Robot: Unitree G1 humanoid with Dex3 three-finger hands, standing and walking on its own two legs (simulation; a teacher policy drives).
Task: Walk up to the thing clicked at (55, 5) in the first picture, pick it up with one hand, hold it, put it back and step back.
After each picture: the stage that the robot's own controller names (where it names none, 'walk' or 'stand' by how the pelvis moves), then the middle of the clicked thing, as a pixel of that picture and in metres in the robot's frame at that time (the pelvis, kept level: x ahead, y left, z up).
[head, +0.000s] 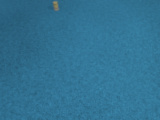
stand; (55, 5) +2.22 +0.43 -0.72
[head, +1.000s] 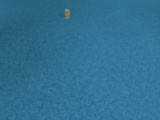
walk; (67, 13) +2.11 +0.20 -0.70
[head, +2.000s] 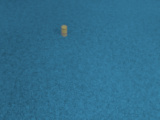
walk; (64, 30) +1.51 +0.19 -0.72
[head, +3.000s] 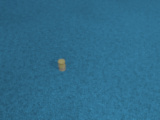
walk; (61, 65) +1.01 +0.20 -0.72
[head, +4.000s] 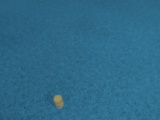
walk; (58, 101) +0.63 +0.23 -0.71
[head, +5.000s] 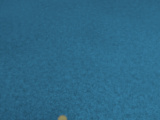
stand; out of the picture +0.45 +0.20 -0.70
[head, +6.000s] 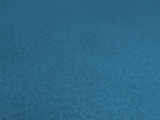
stand; out of the picture +0.42 +0.20 -0.73
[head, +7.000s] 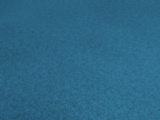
stand; out of the picture +0.39 +0.20 -0.73
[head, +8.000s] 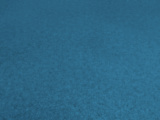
stand; out of the picture +0.39 +0.19 -0.73
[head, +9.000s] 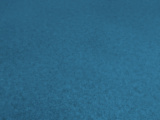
go down; out of the picture +0.39 +0.19 -0.73
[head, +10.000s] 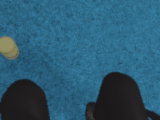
go down; (8, 48) +0.47 +0.26 -0.30
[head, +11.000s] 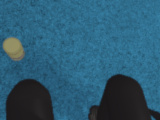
approach; (14, 49) +0.47 +0.27 -0.29
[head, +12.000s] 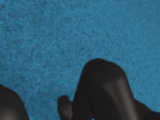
close in; out of the picture +0.44 +0.31 -0.22
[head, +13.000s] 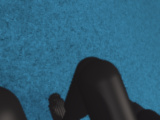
close; out of the picture +0.44 +0.32 -0.23
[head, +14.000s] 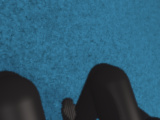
lift; out of the picture +0.39 +0.29 -0.20
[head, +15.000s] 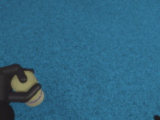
lift; (29, 89) +0.33 +0.19 -0.02
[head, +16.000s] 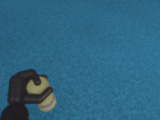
hold; (42, 94) +0.32 +0.16 -0.01
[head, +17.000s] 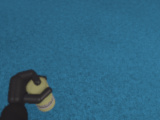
hold; (41, 95) +0.33 +0.17 -0.02
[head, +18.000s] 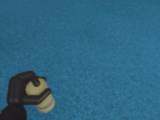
crouch; (41, 96) +0.32 +0.17 -0.02
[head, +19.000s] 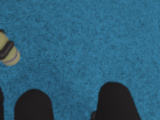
crouch; (4, 50) +0.45 +0.24 -0.11
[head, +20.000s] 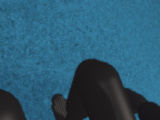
lower; out of the picture +0.42 +0.33 -0.23
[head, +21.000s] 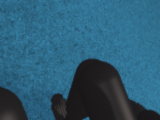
lower; out of the picture +0.42 +0.34 -0.23
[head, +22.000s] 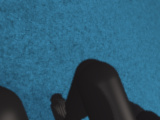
lower; out of the picture +0.42 +0.33 -0.23
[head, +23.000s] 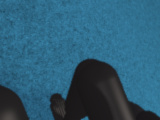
lower; out of the picture +0.42 +0.33 -0.23
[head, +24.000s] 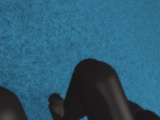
draw back; out of the picture +0.42 +0.33 -0.23
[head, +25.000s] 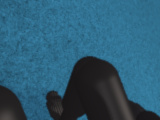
withdraw; out of the picture +0.41 +0.33 -0.23
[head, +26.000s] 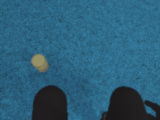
walk; (40, 63) +0.46 +0.24 -0.39
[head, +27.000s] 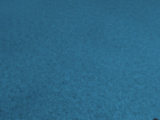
stand; out of the picture +0.39 +0.19 -0.66
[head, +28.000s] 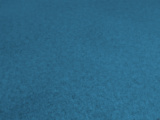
stand; out of the picture +0.40 +0.21 -0.67
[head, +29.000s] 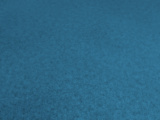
stand; out of the picture +0.40 +0.20 -0.68
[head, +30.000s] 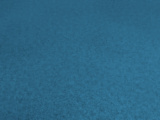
stand; out of the picture +0.41 +0.19 -0.72
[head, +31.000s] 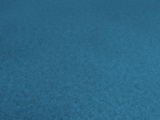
stand; out of the picture +0.38 +0.20 -0.73
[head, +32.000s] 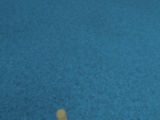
walk; (61, 115) +0.42 +0.19 -0.71
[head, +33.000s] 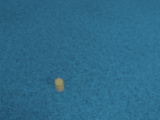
walk; (59, 84) +0.65 +0.18 -0.71
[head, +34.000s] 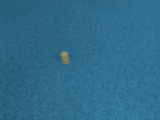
stand; (65, 57) +0.99 +0.28 -0.70
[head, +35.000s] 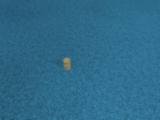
stand; (67, 63) +1.01 +0.19 -0.71
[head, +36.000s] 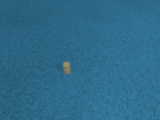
stand; (66, 67) +1.01 +0.19 -0.73
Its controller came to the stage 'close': yes
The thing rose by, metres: 0.70
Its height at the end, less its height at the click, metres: +0.00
